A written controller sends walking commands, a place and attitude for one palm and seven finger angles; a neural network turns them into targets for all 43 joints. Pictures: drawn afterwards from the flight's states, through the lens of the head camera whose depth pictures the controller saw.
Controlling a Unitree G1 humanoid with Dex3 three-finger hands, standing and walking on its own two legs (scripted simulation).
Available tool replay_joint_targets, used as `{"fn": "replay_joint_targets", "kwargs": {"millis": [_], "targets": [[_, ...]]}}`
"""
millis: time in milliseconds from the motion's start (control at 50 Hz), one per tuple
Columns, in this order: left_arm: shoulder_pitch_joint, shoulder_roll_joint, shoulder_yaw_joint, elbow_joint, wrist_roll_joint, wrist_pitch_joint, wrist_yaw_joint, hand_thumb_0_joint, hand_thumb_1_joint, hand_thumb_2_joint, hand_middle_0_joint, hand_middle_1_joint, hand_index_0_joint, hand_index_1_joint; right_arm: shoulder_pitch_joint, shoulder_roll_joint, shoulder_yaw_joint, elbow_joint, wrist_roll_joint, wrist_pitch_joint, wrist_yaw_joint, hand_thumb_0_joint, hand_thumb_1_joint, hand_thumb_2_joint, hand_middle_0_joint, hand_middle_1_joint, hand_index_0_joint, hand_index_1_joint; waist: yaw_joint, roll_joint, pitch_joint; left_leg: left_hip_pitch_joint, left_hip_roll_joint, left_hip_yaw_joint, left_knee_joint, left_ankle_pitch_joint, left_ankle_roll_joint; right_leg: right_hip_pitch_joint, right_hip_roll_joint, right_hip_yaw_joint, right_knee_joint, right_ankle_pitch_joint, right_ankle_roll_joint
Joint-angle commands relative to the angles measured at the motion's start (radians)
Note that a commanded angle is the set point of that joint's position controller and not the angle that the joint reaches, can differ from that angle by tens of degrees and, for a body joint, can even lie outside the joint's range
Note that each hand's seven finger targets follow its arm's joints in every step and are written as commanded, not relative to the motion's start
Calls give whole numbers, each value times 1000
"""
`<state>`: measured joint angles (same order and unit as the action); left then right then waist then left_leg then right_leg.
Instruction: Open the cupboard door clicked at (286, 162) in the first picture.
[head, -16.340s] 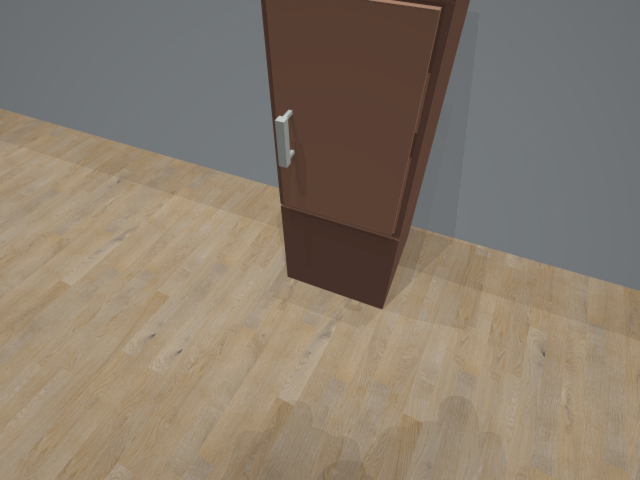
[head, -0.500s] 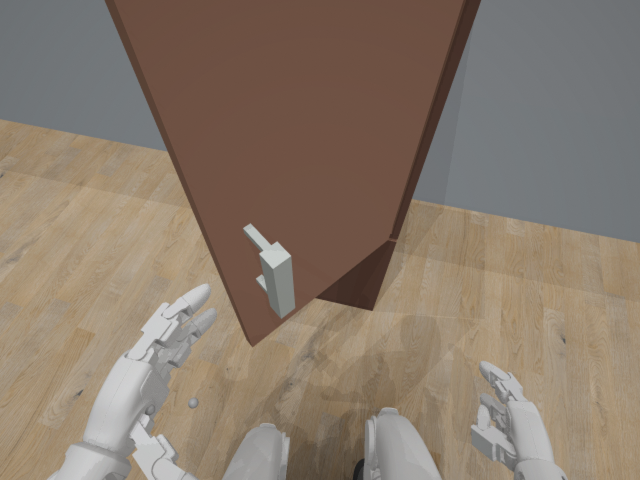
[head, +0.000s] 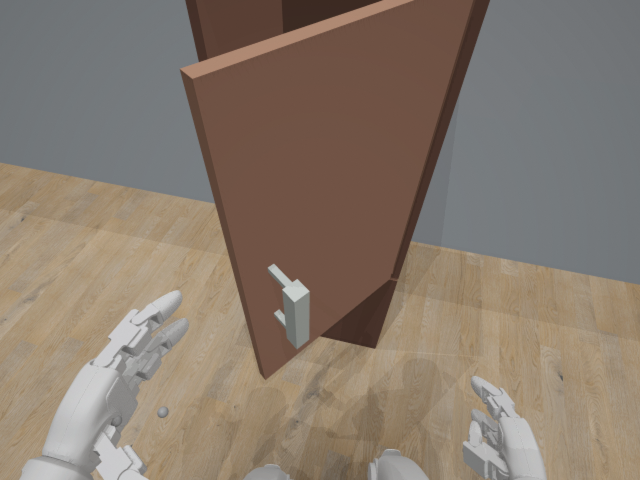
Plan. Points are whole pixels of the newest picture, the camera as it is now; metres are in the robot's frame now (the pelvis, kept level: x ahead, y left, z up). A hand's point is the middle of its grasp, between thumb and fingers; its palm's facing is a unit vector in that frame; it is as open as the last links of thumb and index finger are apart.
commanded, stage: draw the hand back to the body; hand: left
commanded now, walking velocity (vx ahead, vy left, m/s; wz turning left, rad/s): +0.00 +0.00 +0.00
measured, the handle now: (287, 306) +0.34 +0.06 +0.01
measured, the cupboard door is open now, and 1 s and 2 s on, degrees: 54 54 54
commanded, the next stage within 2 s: step back with the hand held close in 1.20 s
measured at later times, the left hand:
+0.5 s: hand (68, 339) +0.22 +0.23 +0.17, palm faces +0.31 -0.85 -0.42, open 13.0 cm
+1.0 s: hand out of the picture +0.23 +0.24 +0.25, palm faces +0.45 -0.79 -0.41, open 7.8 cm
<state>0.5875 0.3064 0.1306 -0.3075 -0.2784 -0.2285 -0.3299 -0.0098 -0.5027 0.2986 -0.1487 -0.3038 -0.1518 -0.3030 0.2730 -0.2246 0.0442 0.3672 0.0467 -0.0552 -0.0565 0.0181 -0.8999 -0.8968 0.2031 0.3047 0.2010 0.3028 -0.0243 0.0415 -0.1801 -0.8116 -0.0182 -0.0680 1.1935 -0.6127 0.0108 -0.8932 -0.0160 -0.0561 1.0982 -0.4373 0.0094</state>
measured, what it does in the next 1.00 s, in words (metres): rises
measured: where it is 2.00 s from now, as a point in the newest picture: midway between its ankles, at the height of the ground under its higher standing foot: outside the picture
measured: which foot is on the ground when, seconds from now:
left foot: down 0.00-1.00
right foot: down 0.00-1.00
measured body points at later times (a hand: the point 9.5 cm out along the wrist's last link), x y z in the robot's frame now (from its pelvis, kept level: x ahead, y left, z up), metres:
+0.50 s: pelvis +0.03 +0.00 +0.06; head +0.02 -0.03 +0.51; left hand +0.19 +0.27 +0.19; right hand +0.20 -0.22 -0.02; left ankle -0.01 +0.11 -0.65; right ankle +0.06 -0.13 -0.65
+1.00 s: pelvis +0.04 -0.02 +0.09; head +0.02 -0.04 +0.54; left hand +0.20 +0.28 +0.27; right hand +0.23 -0.24 +0.01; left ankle -0.01 +0.11 -0.65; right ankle +0.06 -0.13 -0.65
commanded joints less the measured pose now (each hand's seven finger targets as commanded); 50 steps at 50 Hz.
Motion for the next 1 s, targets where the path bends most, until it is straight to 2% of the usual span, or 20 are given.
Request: {"fn": "replay_joint_targets", "kwargs": {"millis": [0,100,120,140,160,180,220,240,280,340,440,540,580,620,720,800,880,920,940,980], "targets": [[-22,121,88,-249,-29,-73,-9,0,-500,300,-150,-300,-150,-300,-63,-132,-62,-172,5,-85,-16,0,-900,-900,200,300,200,300,2,35,-111,74,-10,10,-276,250,-9,254,38,-26,-191,55,-34],[-30,141,132,-252,-39,-44,-5,0,-325,375,-156,-300,-156,-300,-66,-129,-57,-158,14,-102,-14,0,-900,-900,200,300,200,300,10,69,-65,128,1,4,-330,283,-14,311,42,-34,-233,88,-34],[18,221,153,-330,121,27,187,0,-290,390,-158,-300,-158,-300,-51,-104,-58,-172,-7,-82,-48,0,-900,-900,200,300,200,300,94,82,-91,142,25,8,-439,281,-22,374,17,9,-266,66,-46],[74,146,121,-322,148,81,283,0,-255,405,-159,-300,-159,-300,-59,-87,-52,-168,-13,-77,-59,0,-900,-900,200,300,200,300,66,84,-18,135,22,-3,-469,243,-31,369,22,1,-293,48,-44],[89,88,77,-347,158,110,324,0,-220,420,-160,-300,-160,-300,-51,-87,-49,-167,-16,-72,-61,0,-900,-900,200,300,200,300,53,94,3,142,24,-7,-474,239,-34,371,18,-1,-298,49,-42],[96,76,64,-334,176,135,361,0,-185,435,-161,-300,-161,-300,-40,-82,-46,-149,-17,-63,-60,0,-900,-900,200,300,200,300,51,128,25,150,27,2,-477,260,-31,398,13,-1,-309,67,-44],[67,115,84,-366,205,155,416,0,-115,465,-164,-300,-164,-300,-39,-90,-43,-132,-20,-60,-61,0,-900,-900,200,300,200,300,46,108,13,201,30,5,-483,320,-28,439,12,-3,-337,116,-43],[59,142,110,-360,216,161,437,0,-80,480,-165,-300,-165,-300,-45,-92,-45,-124,-24,-63,-65,0,-900,-900,200,300,200,300,48,39,6,211,28,13,-482,352,-18,475,13,-1,-359,149,-43],[28,140,108,-344,232,168,461,0,-10,510,-168,-300,-168,-300,-42,-96,-45,-111,-25,-69,-70,0,-900,-900,200,300,200,300,38,7,11,258,28,25,-496,369,-11,502,9,2,-388,178,-37],[-34,160,126,-347,243,167,485,0,95,555,-171,-300,-171,-300,-55,-102,-37,-82,-30,-89,-75,0,-900,-900,200,300,200,300,44,34,19,312,22,28,-536,392,-7,556,2,6,-426,209,-38],[-63,177,166,-340,248,156,494,0,270,630,-178,-300,-178,-300,-77,-100,-33,-29,-32,-127,-73,0,-900,-900,200,300,200,300,63,28,29,403,21,33,-597,482,-9,640,-2,4,-477,282,-36],[-59,203,242,-292,237,145,490,0,445,705,-184,-300,-184,-300,-110,-94,-38,16,-34,-140,-67,0,-900,-900,200,300,200,300,80,-33,64,454,24,51,-647,542,-4,721,-3,10,-534,365,-31],[-92,201,257,-290,232,135,484,0,515,735,-186,-300,-186,-300,-118,-89,-37,29,-33,-142,-64,0,-900,-900,200,300,200,300,77,-28,97,476,24,60,-669,534,-4,727,-2,14,-559,370,-26],[-117,209,278,-299,229,124,481,0,585,765,-189,-300,-189,-300,-129,-88,-38,39,-34,-146,-61,0,-900,-900,200,300,200,300,80,3,103,504,24,64,-692,535,-3,743,-1,17,-580,370,-26],[-162,240,336,-321,222,97,477,0,760,840,-195,-300,-195,-300,-150,-87,-44,64,-38,-156,-54,0,-900,-900,200,300,200,300,87,3,75,567,23,78,-727,569,2,804,-1,26,-626,419,-23],[-220,258,368,-322,217,79,475,0,900,900,-200,-300,-200,-300,-166,-87,-44,84,-41,-160,-51,0,-900,-900,200,300,200,300,87,30,107,597,22,83,-756,560,2,816,0,29,-664,415,-23],[-171,188,317,-221,212,87,457,0,900,900,-200,-300,-200,-300,-175,-90,-51,100,-39,-148,-41,0,-900,-900,200,300,200,300,84,-12,166,605,28,85,-784,549,5,810,4,26,-692,394,-18],[-189,199,322,-243,215,80,454,0,900,900,-200,-300,-200,-300,-180,-94,-57,99,-40,-144,-38,0,-900,-900,200,300,200,300,87,10,139,623,27,88,-793,549,7,823,4,28,-697,389,-18],[-190,205,327,-226,214,81,454,0,900,900,-200,-300,-200,-300,-186,-95,-56,104,-43,-141,-40,0,-900,-900,200,300,200,300,89,-10,149,622,27,88,-797,541,8,827,3,28,-708,382,-19],[-206,220,336,-259,217,74,455,0,900,900,-200,-300,-200,-300,-195,-92,-57,98,-45,-144,-41,0,-900,-900,200,300,200,300,93,-10,122,634,26,86,-806,535,10,843,4,31,-711,374,-17]]}}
